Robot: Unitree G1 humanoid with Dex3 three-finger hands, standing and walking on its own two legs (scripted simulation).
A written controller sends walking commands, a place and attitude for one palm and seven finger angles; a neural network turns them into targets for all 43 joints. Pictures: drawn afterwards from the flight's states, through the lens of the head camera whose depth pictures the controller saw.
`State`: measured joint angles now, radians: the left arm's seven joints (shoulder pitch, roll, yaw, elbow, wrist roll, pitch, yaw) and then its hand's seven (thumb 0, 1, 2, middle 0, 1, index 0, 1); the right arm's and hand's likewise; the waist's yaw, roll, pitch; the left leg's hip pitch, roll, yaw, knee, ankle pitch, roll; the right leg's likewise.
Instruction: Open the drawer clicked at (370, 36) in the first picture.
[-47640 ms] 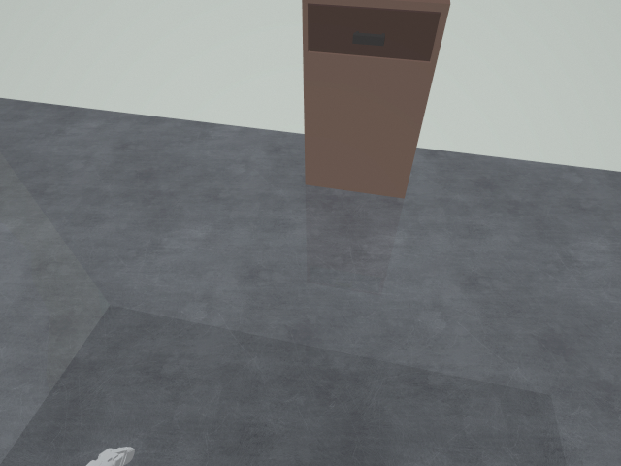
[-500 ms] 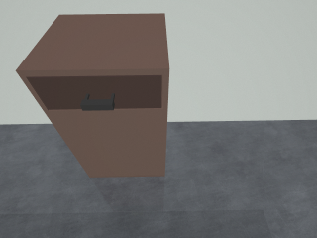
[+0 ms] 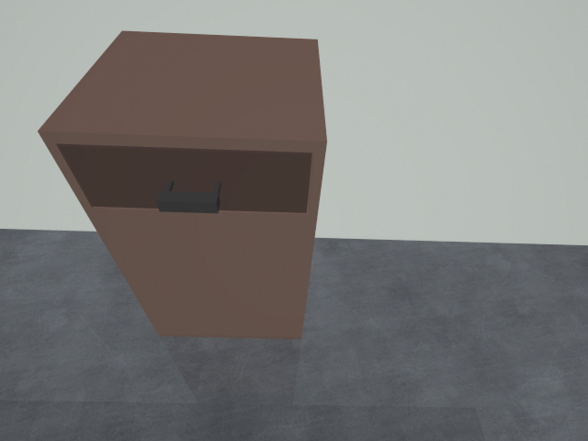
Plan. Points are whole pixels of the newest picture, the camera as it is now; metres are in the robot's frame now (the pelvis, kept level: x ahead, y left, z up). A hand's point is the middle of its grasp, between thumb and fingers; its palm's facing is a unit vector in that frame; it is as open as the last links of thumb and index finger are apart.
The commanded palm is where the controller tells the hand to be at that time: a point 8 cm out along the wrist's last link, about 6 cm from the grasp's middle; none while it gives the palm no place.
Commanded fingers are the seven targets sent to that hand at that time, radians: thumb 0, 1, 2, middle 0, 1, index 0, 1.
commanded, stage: raise the hand with hooked fingers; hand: left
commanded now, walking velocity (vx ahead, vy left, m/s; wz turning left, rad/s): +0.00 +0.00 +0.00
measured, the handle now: (191, 193) +0.54 +0.23 -0.02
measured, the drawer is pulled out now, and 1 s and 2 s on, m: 0.00 0.00 0.00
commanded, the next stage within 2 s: move the hooked fingers above the handle in 1.90 s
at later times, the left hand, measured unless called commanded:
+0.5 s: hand out of the picture +0.11 +0.19 -0.07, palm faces -0.05 -0.12 -0.99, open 9.0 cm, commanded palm +0.14 +0.21 +0.01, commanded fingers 0.00 0.29 0.64 -0.24 -0.69 -0.24 -0.69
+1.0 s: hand (132, 346) +0.23 +0.22 +0.02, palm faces +0.08 -0.10 -0.99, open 12.0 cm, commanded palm +0.20 +0.22 +0.08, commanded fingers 0.00 -0.29 0.39 -0.28 -1.07 -0.28 -1.07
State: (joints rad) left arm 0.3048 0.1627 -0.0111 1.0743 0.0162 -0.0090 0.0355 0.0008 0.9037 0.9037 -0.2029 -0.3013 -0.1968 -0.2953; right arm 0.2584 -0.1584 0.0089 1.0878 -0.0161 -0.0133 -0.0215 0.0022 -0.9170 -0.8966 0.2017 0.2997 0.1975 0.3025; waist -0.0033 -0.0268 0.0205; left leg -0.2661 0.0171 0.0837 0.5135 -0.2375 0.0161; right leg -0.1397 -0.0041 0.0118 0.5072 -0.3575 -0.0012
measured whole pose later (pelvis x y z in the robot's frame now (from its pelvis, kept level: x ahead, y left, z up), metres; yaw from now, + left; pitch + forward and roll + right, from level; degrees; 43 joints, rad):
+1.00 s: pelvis -0.02 -0.02 -0.02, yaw +0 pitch +6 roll +1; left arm 0.26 0.43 0.00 -0.05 0.96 -0.04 0.31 0.00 -0.08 0.49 -0.30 -0.93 -0.29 -0.92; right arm 0.17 -0.26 -0.05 0.64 -0.05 0.08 -0.03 0.01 -0.91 -0.90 0.20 0.30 0.20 0.30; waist 0.05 0.05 -0.06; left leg -0.54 0.02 0.02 0.72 -0.29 -0.01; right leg -0.43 0.01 -0.02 0.76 -0.45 -0.03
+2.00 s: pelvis -0.04 +0.00 +0.00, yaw +1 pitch +0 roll +0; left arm -0.10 0.48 -0.07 0.07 0.91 0.04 0.08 0.00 -0.50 0.31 -0.32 -1.20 -0.32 -1.20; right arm 0.14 -0.25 -0.01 0.66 0.02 0.12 -0.03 0.01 -0.91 -0.90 0.20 0.30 0.20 0.30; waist 0.07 0.09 -0.01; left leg -0.34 0.00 0.01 0.49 -0.15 0.01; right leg -0.22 0.00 -0.03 0.53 -0.31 -0.01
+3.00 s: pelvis -0.01 -0.01 -0.01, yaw +1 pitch +9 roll +0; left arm -0.57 0.46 -0.13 0.62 0.99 -0.04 0.11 0.00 -0.49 0.31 -0.32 -1.20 -0.32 -1.20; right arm 0.21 -0.24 -0.04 0.67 0.02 0.15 -0.04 0.00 -0.91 -0.90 0.20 0.30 0.20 0.30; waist -0.02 0.04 -0.08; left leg -0.55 0.00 0.01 0.65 -0.27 0.01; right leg -0.42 0.00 -0.02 0.66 -0.41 -0.02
